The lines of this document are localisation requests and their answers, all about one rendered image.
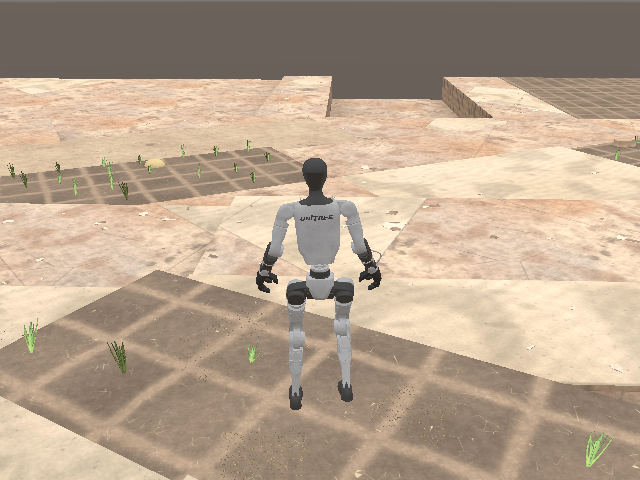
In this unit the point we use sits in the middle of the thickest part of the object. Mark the robot right forearm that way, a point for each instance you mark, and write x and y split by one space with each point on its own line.
368 260

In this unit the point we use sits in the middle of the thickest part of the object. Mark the robot left thigh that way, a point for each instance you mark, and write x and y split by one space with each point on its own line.
296 294

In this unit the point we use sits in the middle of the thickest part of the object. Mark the left robot hand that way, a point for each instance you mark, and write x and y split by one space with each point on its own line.
260 280

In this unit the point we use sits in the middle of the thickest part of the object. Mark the robot left upper arm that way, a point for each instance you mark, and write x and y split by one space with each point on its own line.
285 212

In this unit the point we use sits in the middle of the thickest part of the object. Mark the robot left forearm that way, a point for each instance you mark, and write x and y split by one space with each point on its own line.
267 262

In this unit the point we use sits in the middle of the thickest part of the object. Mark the right robot hand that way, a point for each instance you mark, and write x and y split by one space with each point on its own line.
376 277

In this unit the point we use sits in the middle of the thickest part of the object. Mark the humanoid robot head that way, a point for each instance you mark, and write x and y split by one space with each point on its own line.
315 173

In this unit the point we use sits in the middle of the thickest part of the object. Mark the robot right upper arm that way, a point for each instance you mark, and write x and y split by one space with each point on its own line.
349 210

